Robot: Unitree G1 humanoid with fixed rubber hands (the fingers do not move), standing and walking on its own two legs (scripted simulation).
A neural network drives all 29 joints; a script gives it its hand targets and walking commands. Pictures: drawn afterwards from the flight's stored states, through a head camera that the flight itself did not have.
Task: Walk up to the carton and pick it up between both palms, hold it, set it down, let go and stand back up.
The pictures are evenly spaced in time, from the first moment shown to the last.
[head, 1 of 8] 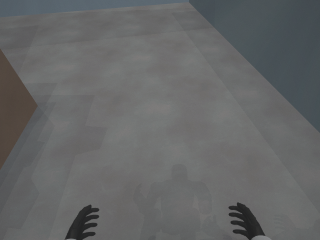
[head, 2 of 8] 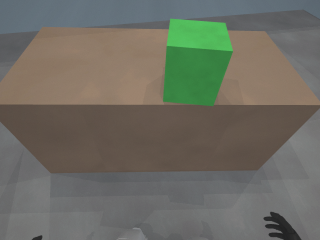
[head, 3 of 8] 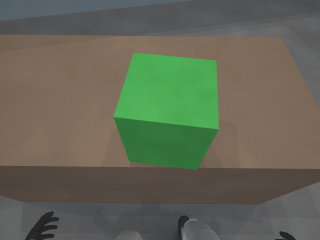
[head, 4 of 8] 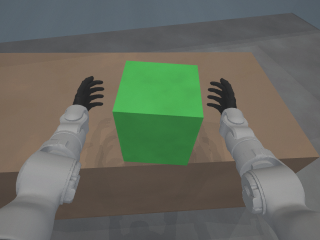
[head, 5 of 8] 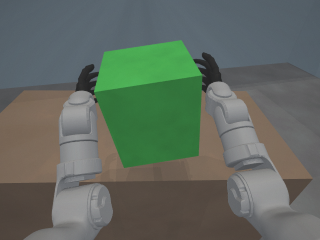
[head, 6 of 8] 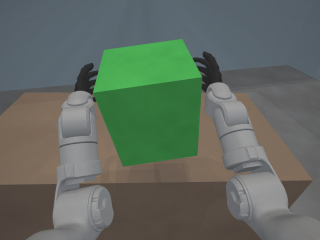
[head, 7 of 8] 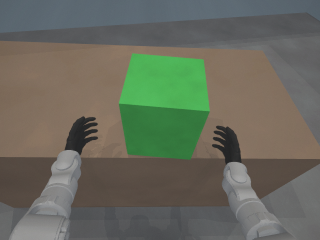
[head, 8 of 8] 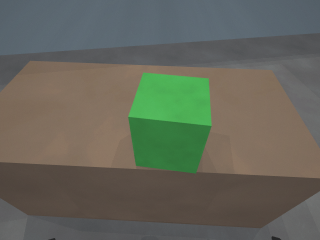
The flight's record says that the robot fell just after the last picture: no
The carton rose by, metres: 0.21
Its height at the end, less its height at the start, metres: +0.00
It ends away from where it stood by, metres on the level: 0.01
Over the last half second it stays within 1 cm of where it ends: yes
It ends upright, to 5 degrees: yes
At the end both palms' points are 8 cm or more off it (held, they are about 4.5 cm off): yes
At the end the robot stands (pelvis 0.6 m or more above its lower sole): yes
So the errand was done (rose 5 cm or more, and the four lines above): yes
